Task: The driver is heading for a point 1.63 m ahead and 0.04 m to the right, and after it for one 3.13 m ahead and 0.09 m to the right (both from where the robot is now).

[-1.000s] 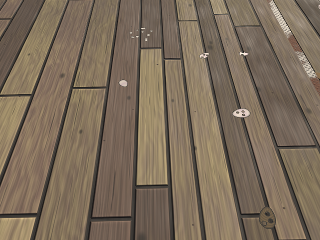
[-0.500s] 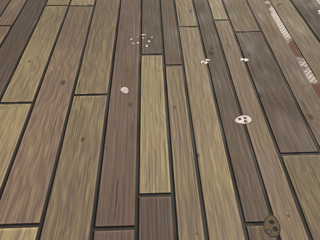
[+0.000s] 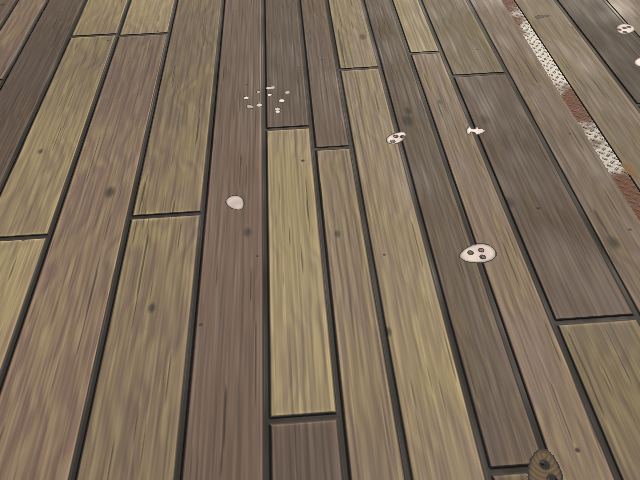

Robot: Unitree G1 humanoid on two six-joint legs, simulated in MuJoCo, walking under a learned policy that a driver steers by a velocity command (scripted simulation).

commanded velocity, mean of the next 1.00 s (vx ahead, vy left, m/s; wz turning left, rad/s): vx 0.46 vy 0.00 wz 0.00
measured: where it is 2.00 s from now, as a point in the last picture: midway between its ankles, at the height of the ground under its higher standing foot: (346, 277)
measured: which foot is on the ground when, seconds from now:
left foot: down 0.00-0.10, up 0.12-0.54, down 0.56-1.00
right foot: down 0.00-0.54, up 0.56-1.00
